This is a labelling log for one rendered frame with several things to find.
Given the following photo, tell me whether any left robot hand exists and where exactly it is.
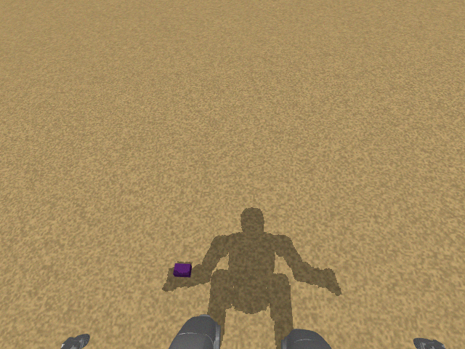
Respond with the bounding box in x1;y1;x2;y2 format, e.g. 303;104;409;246
61;334;90;349

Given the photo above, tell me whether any small box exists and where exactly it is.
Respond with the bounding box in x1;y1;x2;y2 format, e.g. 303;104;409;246
173;263;192;277

